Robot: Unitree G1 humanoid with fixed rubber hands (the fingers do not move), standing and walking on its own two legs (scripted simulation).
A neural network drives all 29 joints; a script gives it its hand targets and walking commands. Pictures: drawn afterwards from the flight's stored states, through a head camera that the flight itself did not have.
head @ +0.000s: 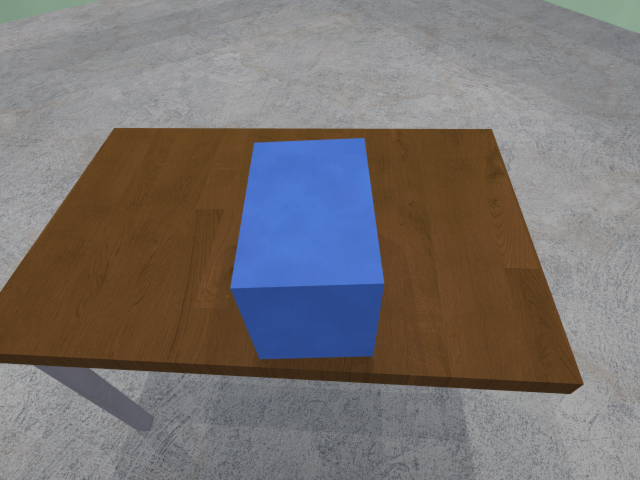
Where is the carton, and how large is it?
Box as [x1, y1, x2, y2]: [230, 138, 383, 358]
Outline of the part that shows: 363,138 254,143 230,288 259,358 363,356 372,355 383,288 383,278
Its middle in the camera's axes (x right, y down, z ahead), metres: -0.01 +0.01 +0.63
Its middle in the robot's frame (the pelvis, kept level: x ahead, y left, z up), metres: +0.47 +0.04 -0.02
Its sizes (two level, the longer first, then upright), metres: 0.285 0.183 0.212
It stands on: a table, 0.65 m high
